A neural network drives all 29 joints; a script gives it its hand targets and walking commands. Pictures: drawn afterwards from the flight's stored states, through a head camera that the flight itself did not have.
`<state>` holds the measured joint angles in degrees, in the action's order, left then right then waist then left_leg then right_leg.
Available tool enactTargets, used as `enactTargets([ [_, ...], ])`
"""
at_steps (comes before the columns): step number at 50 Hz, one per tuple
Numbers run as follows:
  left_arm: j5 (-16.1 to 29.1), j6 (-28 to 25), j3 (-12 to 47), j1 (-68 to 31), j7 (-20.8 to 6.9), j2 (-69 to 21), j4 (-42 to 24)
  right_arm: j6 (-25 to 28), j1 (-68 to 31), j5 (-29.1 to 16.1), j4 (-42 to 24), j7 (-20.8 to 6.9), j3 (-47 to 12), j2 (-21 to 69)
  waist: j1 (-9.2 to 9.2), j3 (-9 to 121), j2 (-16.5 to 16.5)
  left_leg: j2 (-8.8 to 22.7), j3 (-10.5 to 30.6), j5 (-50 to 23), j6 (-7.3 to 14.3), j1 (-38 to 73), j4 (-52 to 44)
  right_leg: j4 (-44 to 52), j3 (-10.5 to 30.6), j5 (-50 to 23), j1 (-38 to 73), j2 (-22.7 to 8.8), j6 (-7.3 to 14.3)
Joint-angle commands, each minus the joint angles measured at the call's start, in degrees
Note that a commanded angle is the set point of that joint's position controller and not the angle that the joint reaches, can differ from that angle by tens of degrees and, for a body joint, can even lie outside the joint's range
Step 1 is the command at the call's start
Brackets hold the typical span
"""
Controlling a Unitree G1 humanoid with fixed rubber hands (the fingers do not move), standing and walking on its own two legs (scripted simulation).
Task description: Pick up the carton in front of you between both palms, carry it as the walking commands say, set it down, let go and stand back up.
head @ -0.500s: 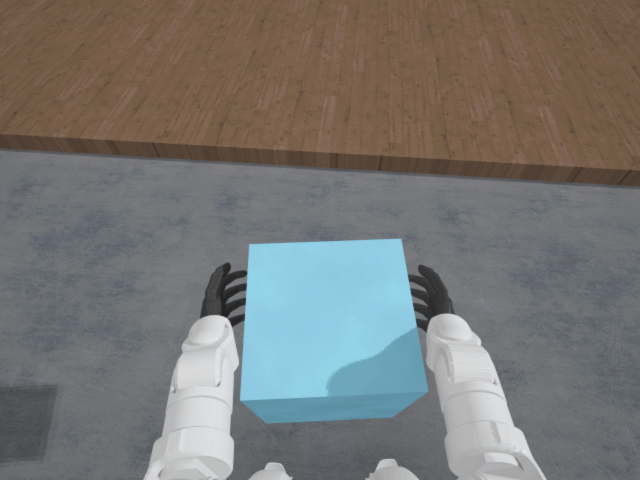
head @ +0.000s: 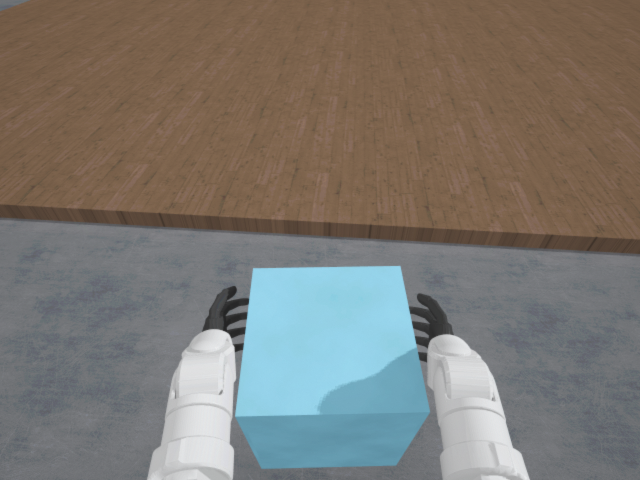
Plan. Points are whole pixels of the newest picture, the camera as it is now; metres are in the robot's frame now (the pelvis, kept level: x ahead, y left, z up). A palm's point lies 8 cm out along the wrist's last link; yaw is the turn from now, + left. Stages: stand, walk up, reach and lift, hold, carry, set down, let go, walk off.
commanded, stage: reach and lift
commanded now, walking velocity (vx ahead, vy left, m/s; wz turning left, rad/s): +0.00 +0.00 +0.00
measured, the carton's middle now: (328, 371) +0.30 +0.00 -0.06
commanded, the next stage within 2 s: hold in 0.82 s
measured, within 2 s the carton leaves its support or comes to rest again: neither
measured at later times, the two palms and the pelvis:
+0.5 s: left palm (218, 330) +0.31 +0.15 +0.04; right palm (441, 335) +0.30 -0.15 +0.03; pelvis +0.01 -0.01 +0.01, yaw +0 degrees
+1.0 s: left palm (210, 328) +0.30 +0.15 +0.06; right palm (444, 333) +0.29 -0.15 +0.05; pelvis +0.01 +0.00 +0.01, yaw +0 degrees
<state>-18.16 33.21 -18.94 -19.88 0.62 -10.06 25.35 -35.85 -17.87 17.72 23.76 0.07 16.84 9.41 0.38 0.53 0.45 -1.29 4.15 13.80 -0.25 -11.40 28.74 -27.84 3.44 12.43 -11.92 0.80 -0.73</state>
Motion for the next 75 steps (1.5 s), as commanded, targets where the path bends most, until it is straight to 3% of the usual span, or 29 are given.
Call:
enactTargets([
  [1, 13.30, -0.83, 31.13, -30.39, -15.81, -58.53, 2.24, 3.90, -38.03, -14.59, -3.57, -15.37, -31.49, 55.06, -0.11, 14.96, 0.51, -3.15, 0.40, -2.44, 0.71, 0.58, -5.92, 3.78, -0.30, -1.87, 6.41, 4.35, 1.18],
  [11, 13.05, -0.13, 31.49, -29.41, -15.99, -56.82, 1.63, 3.06, -36.61, -14.36, -4.22, -14.80, -32.08, 54.95, -0.13, 16.04, -0.39, -3.53, -0.14, -4.33, 0.62, 2.47, -6.91, 5.33, -0.05, -4.29, 8.90, 4.24, 0.73],
  [27, 14.93, 2.16, 34.02, -22.01, -15.59, -54.63, -5.19, 0.69, -28.60, -16.37, -10.56, -13.65, -34.77, 54.46, -0.21, 16.24, -0.56, -4.34, 0.29, -14.79, -0.01, 7.10, -8.46, 7.25, 0.84, -15.30, 13.36, 4.35, -0.06],
  [41, 16.11, 4.20, 35.49, -21.40, -14.91, -54.85, -8.25, -1.07, -28.46, -17.23, -13.75, -13.69, -35.89, 52.92, -0.06, 14.59, 0.12, -3.98, 0.80, -14.69, -0.35, 8.50, -9.37, 7.83, 0.54, -13.42, 13.05, 4.70, 0.24],
  [46, 18.39, 6.36, 39.15, -19.15, -14.19, -54.73, -13.83, -3.08, -26.80, -19.66, -19.40, -13.50, -40.11, 52.71, -0.50, 17.31, 0.18, -3.89, 1.23, -19.63, -0.69, 11.43, -10.01, 8.55, 0.81, -17.42, 15.40, 4.73, -0.10],
  [54, 16.67, 8.62, 35.60, -21.01, -14.54, -52.21, -11.40, -5.38, -27.84, -17.72, -16.21, -13.51, -35.77, 50.51, -0.23, 8.34, 0.00, -3.38, 0.46, -6.79, -0.01, 7.58, -11.59, 9.99, 0.35, -5.31, 11.73, 4.36, 0.81],
  [66, 16.44, 7.50, 35.22, -27.20, -15.68, -53.64, -8.72, -4.52, -33.85, -17.68, -13.64, -14.15, -36.02, 53.39, -0.57, 11.50, -0.33, -3.44, -0.10, -2.86, 0.53, 5.98, -10.47, 8.96, 0.23, -2.43, 12.20, 3.88, 0.57],
  [75, 16.13, 7.59, 34.91, -25.89, -15.87, -53.19, -8.91, -4.77, -31.98, -17.50, -13.46, -13.99, -35.55, 53.58, -0.47, 12.15, -0.40, -3.66, -0.16, -6.63, 0.36, 7.25, -10.69, 9.44, 0.33, -6.37, 13.42, 3.88, 0.31],
])
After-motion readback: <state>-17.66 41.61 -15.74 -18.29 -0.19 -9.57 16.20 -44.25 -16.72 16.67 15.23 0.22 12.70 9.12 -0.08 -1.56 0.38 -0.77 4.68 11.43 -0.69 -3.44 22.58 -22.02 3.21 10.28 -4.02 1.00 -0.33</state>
